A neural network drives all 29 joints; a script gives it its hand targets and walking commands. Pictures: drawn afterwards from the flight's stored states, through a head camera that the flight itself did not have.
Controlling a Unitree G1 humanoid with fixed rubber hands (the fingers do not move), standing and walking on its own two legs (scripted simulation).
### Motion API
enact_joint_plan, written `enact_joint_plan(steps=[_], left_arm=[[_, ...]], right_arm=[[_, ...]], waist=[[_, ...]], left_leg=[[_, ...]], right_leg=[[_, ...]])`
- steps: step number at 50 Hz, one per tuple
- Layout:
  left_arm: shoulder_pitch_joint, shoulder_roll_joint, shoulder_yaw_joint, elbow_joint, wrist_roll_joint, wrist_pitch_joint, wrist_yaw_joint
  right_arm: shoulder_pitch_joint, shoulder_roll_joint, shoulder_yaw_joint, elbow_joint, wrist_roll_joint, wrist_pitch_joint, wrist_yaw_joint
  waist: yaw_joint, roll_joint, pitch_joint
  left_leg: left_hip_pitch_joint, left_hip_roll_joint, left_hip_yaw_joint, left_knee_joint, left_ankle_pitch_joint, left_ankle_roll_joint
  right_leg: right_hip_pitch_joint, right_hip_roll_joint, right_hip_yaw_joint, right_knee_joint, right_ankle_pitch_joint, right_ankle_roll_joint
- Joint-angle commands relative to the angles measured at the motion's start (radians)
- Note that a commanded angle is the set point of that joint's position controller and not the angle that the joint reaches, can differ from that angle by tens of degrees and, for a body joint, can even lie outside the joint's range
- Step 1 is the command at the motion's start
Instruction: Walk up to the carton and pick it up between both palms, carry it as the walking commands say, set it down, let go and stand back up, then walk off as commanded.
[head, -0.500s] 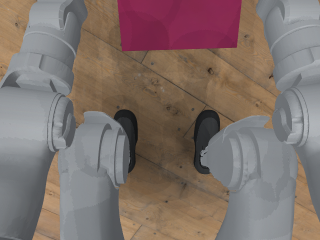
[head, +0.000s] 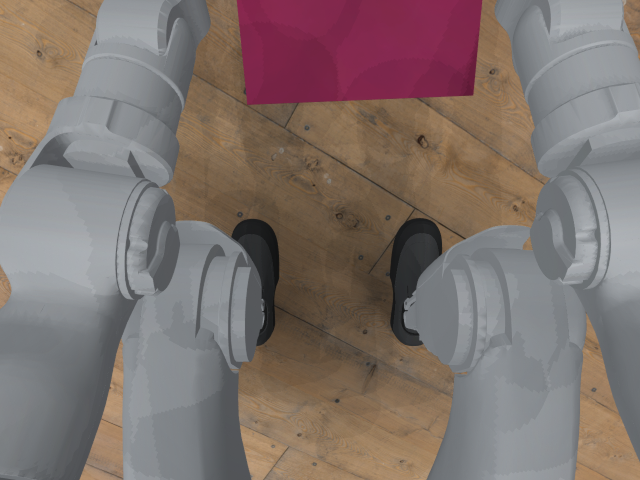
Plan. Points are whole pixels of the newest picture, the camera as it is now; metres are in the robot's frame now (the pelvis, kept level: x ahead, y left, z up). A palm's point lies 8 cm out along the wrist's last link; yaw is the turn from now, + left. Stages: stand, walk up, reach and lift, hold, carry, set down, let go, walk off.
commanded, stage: reach and lift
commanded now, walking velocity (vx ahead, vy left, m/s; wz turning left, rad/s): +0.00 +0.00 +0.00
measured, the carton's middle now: out of the picture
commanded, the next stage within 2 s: none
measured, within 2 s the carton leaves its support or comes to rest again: leaves its support in 0.64 s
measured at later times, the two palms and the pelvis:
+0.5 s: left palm out of the picture +0.55 +0.14 -0.20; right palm out of the picture +0.56 -0.15 -0.20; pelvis +0.01 -0.01 -0.01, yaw +0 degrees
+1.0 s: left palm out of the picture +0.55 +0.14 -0.13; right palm out of the picture +0.56 -0.14 -0.13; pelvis -0.01 +0.00 +0.01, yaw -1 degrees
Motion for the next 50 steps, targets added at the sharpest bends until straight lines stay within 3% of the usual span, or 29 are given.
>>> enact_joint_plan(steps=[1,2,3,8,11,12,14,19,20,21,24,25,26,27,30,31,32,33,36,37,39,40,42,44,45,46,47,48,50], left_arm=[[-0.482,-0.742,-0.131,-0.205,0.010,0.017,-0.222],[-0.508,-0.779,-0.139,-0.227,-0.002,0.023,-0.242],[-0.481,-0.806,-0.135,-0.212,0.016,0.031,-0.256],[-0.463,-0.889,-0.117,-0.228,0.008,0.061,-0.308],[-0.470,-0.890,-0.116,-0.285,0.001,0.062,-0.321],[-0.443,-0.901,-0.126,-0.227,0.001,0.067,-0.325],[-0.399,-0.902,-0.094,-0.236,0.010,0.075,-0.337],[-0.399,-0.929,-0.131,-0.243,-0.014,0.078,-0.346],[-0.416,-0.927,-0.131,-0.255,-0.004,0.076,-0.341],[-0.413,-0.900,-0.117,-0.288,-0.004,0.069,-0.339],[-0.456,-0.929,-0.155,-0.332,-0.024,0.069,-0.324],[-0.439,-0.958,-0.150,-0.303,-0.016,0.078,-0.326],[-0.434,-0.988,-0.175,-0.323,-0.031,0.081,-0.321],[-0.452,-1.025,-0.203,-0.336,-0.062,0.085,-0.319],[-0.523,-1.021,-0.196,-0.386,-0.070,0.085,-0.302],[-0.619,-1.014,-0.226,-0.487,-0.098,0.081,-0.290],[-0.653,-1.026,-0.239,-0.491,-0.099,0.085,-0.292],[-0.667,-0.996,-0.217,-0.523,-0.093,0.083,-0.287],[-0.667,-1.031,-0.200,-0.465,-0.074,0.112,-0.296],[-0.681,-1.021,-0.225,-0.488,-0.099,0.117,-0.299],[-0.633,-1.097,-0.230,-0.475,-0.079,0.137,-0.299],[-0.677,-1.050,-0.251,-0.497,-0.065,0.144,-0.289],[-0.690,-1.107,-0.278,-0.590,-0.082,0.151,-0.271],[-0.682,-1.077,-0.212,-0.515,-0.029,0.162,-0.265],[-0.638,-1.076,-0.199,-0.510,-0.019,0.171,-0.268],[-0.596,-1.104,-0.146,-0.449,0.024,0.186,-0.273],[-0.634,-1.080,-0.155,-0.509,0.014,0.183,-0.279],[-0.585,-1.091,-0.130,-0.408,0.052,0.201,-0.285],[-0.648,-1.092,-0.173,-0.500,0.034,0.197,-0.296]], right_arm=[[-0.449,0.775,0.104,-0.172,-0.059,0.038,0.243],[-0.451,0.787,0.102,-0.199,-0.051,0.041,0.258],[-0.467,0.852,0.109,-0.217,-0.036,0.046,0.274],[-0.419,0.927,0.107,-0.203,-0.060,0.095,0.323],[-0.371,0.988,0.097,-0.190,-0.049,0.112,0.341],[-0.392,0.957,0.099,-0.205,-0.051,0.106,0.333],[-0.390,1.033,0.116,-0.249,-0.038,0.116,0.340],[-0.386,1.034,0.144,-0.267,-0.024,0.112,0.328],[-0.351,1.032,0.117,-0.226,-0.031,0.114,0.332],[-0.373,1.071,0.141,-0.255,-0.017,0.120,0.334],[-0.421,1.039,0.158,-0.326,0.015,0.104,0.323],[-0.408,1.041,0.147,-0.311,-0.009,0.103,0.318],[-0.443,1.031,0.181,-0.357,0.018,0.099,0.318],[-0.502,1.000,0.211,-0.439,0.037,0.085,0.310],[-0.520,1.027,0.174,-0.422,0.026,0.094,0.298],[-0.556,1.029,0.208,-0.473,0.055,0.102,0.295],[-0.520,1.018,0.175,-0.414,0.016,0.111,0.288],[-0.540,1.041,0.177,-0.417,0.025,0.123,0.291],[-0.456,1.047,0.111,-0.305,-0.049,0.157,0.295],[-0.501,1.023,0.115,-0.372,-0.053,0.156,0.298],[-0.534,1.033,0.133,-0.440,-0.047,0.155,0.304],[-0.576,1.070,0.152,-0.473,-0.024,0.163,0.310],[-0.598,1.095,0.179,-0.543,0.016,0.168,0.319],[-0.573,1.108,0.132,-0.445,-0.016,0.189,0.328],[-0.550,1.116,0.105,-0.430,-0.039,0.200,0.334],[-0.566,1.079,0.081,-0.391,-0.067,0.201,0.339],[-0.570,1.091,0.101,-0.421,-0.071,0.211,0.346],[-0.554,1.081,0.080,-0.395,-0.100,0.214,0.348],[-0.502,1.098,0.088,-0.371,-0.120,0.224,0.344]], waist=[[-0.004,-0.067,-1.168],[-0.030,-0.063,-1.204],[0.024,-0.041,-1.222],[0.022,-0.056,-1.168],[0.052,-0.067,-1.137],[0.030,-0.045,-1.149],[0.067,-0.061,-1.140],[0.050,-0.078,-1.180],[0.064,-0.022,-1.140],[0.073,-0.065,-1.184],[0.068,-0.041,-1.293],[0.038,-0.035,-1.300],[0.060,-0.020,-1.376],[0.032,-0.015,-1.477],[0.004,-0.031,-1.571],[0.029,-0.011,-1.687],[-0.014,-0.030,-1.708],[0.021,-0.024,-1.742],[-0.026,-0.039,-1.648],[-0.055,-0.032,-1.673],[-0.046,-0.017,-1.740],[0.010,0.006,-1.815],[0.004,0.045,-1.951],[0.036,0.021,-1.804],[0.007,-0.005,-1.762],[0.029,0.014,-1.669],[0.014,-0.019,-1.701],[0.014,-0.036,-1.629],[0.001,-0.032,-1.712]], left_leg=[[0.521,-0.096,0.042,-0.143,0.330,0.006],[0.521,-0.085,0.044,-0.126,0.327,0.004],[0.530,-0.093,0.061,-0.125,0.322,0.011],[0.448,-0.081,0.072,-0.108,0.283,0.011],[0.415,-0.090,0.090,-0.122,0.262,0.016],[0.435,-0.086,0.086,-0.101,0.291,0.018],[0.393,-0.087,0.088,-0.101,0.302,0.032],[0.357,-0.090,0.099,-0.086,0.337,0.030],[0.353,-0.085,0.096,-0.102,0.310,0.022],[0.347,-0.096,0.102,-0.108,0.324,0.025],[0.442,-0.090,0.097,-0.097,0.383,0.026],[0.444,-0.097,0.097,-0.098,0.379,0.018],[0.492,-0.101,0.089,-0.099,0.436,0.019],[0.544,-0.098,0.089,-0.086,0.455,0.015],[0.577,-0.095,0.092,-0.106,0.456,0.003],[0.623,-0.102,0.104,-0.101,0.471,-0.001],[0.606,-0.098,0.095,-0.100,0.448,-0.008],[0.598,-0.098,0.109,-0.115,0.429,-0.009],[0.588,-0.103,0.096,-0.147,0.386,-0.008],[0.618,-0.100,0.094,-0.136,0.376,-0.008],[0.679,-0.105,0.098,-0.154,0.386,-0.010],[0.763,-0.108,0.107,-0.167,0.417,-0.016],[0.880,-0.108,0.097,-0.176,0.480,-0.009],[0.774,-0.110,0.118,-0.188,0.387,-0.006],[0.732,-0.114,0.101,-0.212,0.351,-0.002],[0.682,-0.108,0.098,-0.228,0.281,0.003],[0.689,-0.108,0.093,-0.230,0.317,0.007],[0.653,-0.109,0.096,-0.243,0.250,0.012],[0.644,-0.109,0.096,-0.234,0.294,-0.002]], right_leg=[[0.521,0.102,-0.075,-0.111,0.330,-0.014],[0.527,0.103,-0.082,-0.099,0.327,-0.021],[0.532,0.112,-0.076,-0.099,0.311,-0.021],[0.512,0.100,-0.078,-0.091,0.289,-0.036],[0.485,0.108,-0.074,-0.103,0.253,-0.040],[0.501,0.099,-0.064,-0.097,0.283,-0.040],[0.515,0.105,-0.053,-0.103,0.326,-0.037],[0.568,0.108,-0.050,-0.094,0.371,-0.042],[0.499,0.111,-0.054,-0.085,0.351,-0.049],[0.572,0.108,-0.048,-0.102,0.375,-0.043],[0.549,0.117,-0.065,-0.078,0.394,-0.038],[0.558,0.120,-0.072,-0.090,0.387,-0.042],[0.581,0.112,-0.077,-0.075,0.438,-0.041],[0.612,0.117,-0.081,-0.071,0.444,-0.038],[0.652,0.118,-0.110,-0.075,0.459,-0.029],[0.718,0.121,-0.087,-0.084,0.481,-0.040],[0.727,0.120,-0.103,-0.070,0.462,-0.044],[0.744,0.116,-0.096,-0.084,0.451,-0.040],[0.712,0.119,-0.125,-0.102,0.399,-0.044],[0.685,0.111,-0.113,-0.109,0.379,-0.050],[0.706,0.119,-0.130,-0.123,0.368,-0.045],[0.695,0.115,-0.137,-0.123,0.394,-0.042],[0.694,0.122,-0.148,-0.115,0.409,-0.040],[0.621,0.123,-0.134,-0.149,0.322,-0.042],[0.614,0.124,-0.152,-0.153,0.299,-0.036],[0.548,0.121,-0.139,-0.175,0.222,-0.043],[0.591,0.119,-0.140,-0.176,0.266,-0.037],[0.562,0.122,-0.144,-0.194,0.203,-0.037],[0.629,0.117,-0.117,-0.202,0.280,-0.051]])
